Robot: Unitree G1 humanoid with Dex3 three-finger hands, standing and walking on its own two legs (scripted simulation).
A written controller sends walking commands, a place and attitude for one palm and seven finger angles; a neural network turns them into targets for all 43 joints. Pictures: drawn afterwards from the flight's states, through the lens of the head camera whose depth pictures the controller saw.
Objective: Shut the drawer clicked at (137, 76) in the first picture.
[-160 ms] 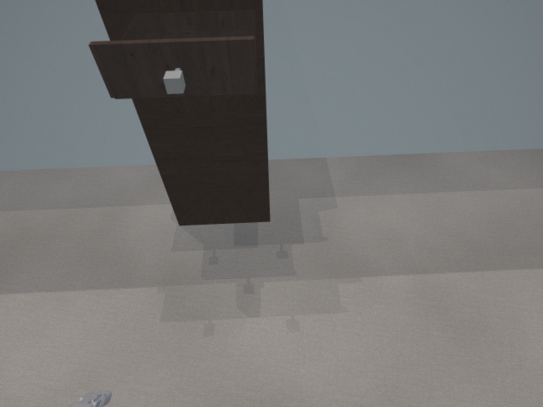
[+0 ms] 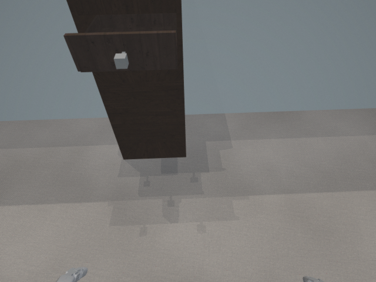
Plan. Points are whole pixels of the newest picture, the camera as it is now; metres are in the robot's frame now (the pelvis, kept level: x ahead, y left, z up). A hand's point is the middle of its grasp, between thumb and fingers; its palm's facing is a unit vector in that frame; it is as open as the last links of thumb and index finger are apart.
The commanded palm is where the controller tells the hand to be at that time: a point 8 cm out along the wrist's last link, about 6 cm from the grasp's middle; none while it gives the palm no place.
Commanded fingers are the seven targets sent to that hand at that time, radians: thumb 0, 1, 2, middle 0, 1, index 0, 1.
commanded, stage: stand and wait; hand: left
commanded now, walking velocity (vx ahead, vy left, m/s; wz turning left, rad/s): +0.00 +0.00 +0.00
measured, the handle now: (122, 58) +0.80 +0.29 +0.08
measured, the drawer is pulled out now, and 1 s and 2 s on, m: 0.18 0.18 0.18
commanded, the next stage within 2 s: look at it before walking up in 0.66 s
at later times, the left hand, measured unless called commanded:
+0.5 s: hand out of the picture +0.05 +0.24 -0.15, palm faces -0.03 -0.94 -0.34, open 7.4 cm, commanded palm none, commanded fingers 0.00 0.90 0.90 -0.20 -0.30 -0.20 -0.30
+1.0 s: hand out of the picture +0.07 +0.24 -0.15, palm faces -0.03 -0.94 -0.33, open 7.3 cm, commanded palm none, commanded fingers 0.00 0.90 0.90 -0.20 -0.30 -0.20 -0.30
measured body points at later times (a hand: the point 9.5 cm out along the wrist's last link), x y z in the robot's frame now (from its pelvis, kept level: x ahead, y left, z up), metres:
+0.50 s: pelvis -0.01 -0.01 +0.00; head -0.01 -0.02 +0.45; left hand +0.06 +0.29 -0.12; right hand +0.05 -0.31 -0.14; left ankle -0.01 +0.13 -0.74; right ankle -0.01 -0.12 -0.74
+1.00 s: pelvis -0.01 +0.00 +0.01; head -0.01 -0.01 +0.46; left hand +0.07 +0.29 -0.12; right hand +0.06 -0.29 -0.13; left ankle -0.01 +0.13 -0.74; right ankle -0.01 -0.12 -0.74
